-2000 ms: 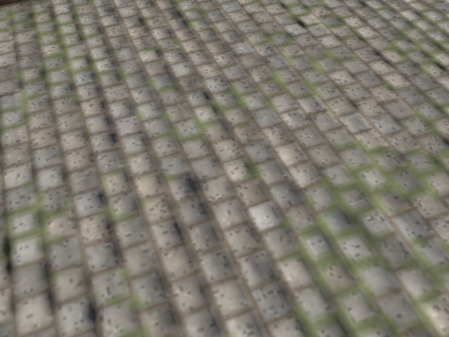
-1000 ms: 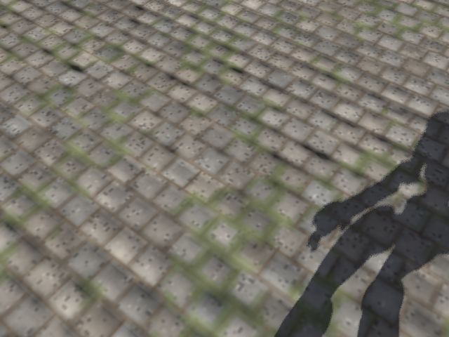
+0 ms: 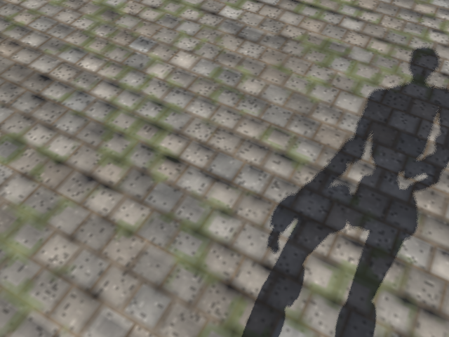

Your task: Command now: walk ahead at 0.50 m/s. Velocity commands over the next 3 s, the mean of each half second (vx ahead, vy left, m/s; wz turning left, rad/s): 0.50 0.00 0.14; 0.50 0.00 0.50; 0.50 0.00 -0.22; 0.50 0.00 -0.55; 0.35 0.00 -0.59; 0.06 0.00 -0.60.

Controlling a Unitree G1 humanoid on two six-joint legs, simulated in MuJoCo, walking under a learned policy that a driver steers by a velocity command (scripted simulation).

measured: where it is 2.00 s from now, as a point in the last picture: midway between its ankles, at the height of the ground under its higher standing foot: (180, 161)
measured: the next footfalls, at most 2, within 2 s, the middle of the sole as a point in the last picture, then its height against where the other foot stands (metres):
right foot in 0.46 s outside the picture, level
left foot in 1.00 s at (171, 278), level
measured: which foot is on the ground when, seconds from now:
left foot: down 0.00-0.46, up 0.48-0.98, down 1.00-1.00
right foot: up 0.00-0.44, down 0.46-0.98, up 1.00-1.00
